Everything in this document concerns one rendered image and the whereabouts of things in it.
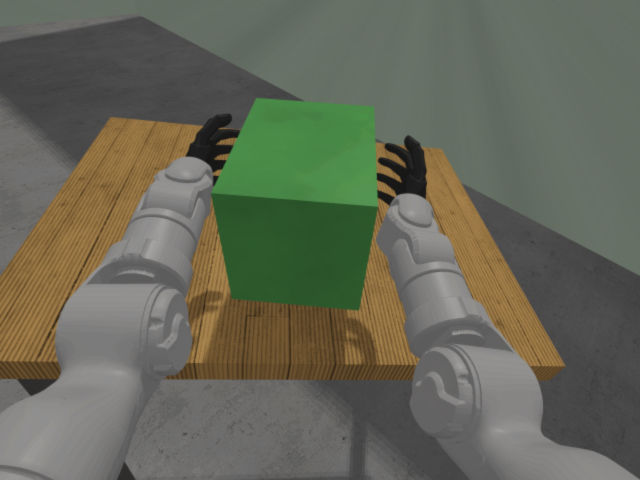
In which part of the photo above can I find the carton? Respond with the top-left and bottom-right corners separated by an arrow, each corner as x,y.
211,98 -> 378,311

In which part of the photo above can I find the left robot hand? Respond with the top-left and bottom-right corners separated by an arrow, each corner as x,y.
185,114 -> 241,186

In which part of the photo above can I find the left robot forearm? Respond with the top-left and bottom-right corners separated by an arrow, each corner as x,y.
55,157 -> 213,368

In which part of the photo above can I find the right robot forearm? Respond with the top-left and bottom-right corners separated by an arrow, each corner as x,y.
376,193 -> 541,390

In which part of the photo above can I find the table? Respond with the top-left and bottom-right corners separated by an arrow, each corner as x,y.
0,117 -> 565,480

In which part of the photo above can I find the right robot hand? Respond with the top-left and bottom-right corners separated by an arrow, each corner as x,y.
377,135 -> 427,206

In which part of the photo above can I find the robot right upper arm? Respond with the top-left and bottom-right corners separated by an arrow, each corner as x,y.
409,343 -> 640,480

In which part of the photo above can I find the robot left upper arm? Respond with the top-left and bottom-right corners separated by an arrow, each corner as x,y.
0,284 -> 192,480

